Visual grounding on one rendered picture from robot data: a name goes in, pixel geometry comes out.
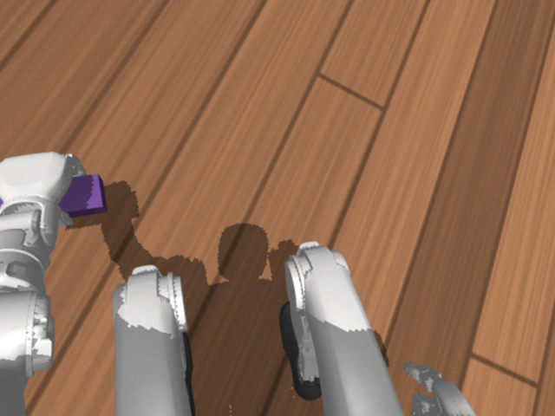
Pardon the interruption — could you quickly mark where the left robot hand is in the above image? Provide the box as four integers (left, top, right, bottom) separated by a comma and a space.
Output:
0, 152, 87, 227

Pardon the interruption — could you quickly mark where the left robot arm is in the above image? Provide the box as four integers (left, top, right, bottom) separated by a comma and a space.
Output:
0, 196, 59, 416

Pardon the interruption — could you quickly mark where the right robot foot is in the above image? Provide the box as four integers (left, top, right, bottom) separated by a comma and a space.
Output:
279, 301, 322, 400

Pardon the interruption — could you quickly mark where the small box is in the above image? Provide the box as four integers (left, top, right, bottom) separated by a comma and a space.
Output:
0, 174, 108, 218

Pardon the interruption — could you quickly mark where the right robot hand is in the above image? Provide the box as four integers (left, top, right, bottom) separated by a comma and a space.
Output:
403, 362, 476, 416

